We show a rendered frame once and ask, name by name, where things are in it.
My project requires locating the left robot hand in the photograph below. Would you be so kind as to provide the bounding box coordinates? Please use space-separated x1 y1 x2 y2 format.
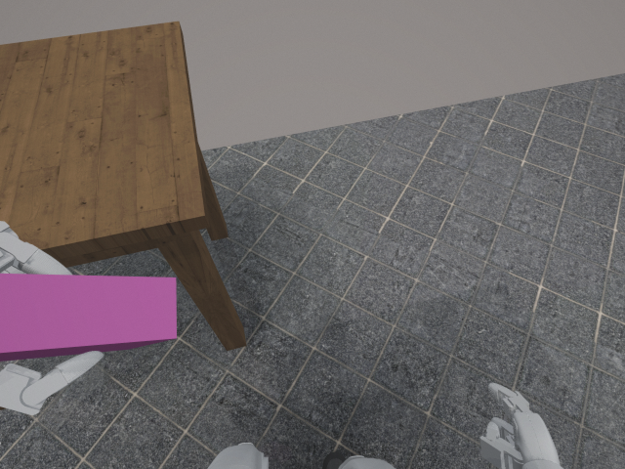
0 221 104 415

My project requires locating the right robot hand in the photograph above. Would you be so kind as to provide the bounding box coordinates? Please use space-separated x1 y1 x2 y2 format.
480 383 561 469

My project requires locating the robot left thigh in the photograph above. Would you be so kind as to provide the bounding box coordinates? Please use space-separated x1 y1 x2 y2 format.
207 445 269 469

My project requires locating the sponge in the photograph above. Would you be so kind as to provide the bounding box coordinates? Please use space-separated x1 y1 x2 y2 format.
0 274 177 362

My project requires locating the table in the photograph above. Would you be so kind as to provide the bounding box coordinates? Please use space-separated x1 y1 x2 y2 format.
0 21 246 410

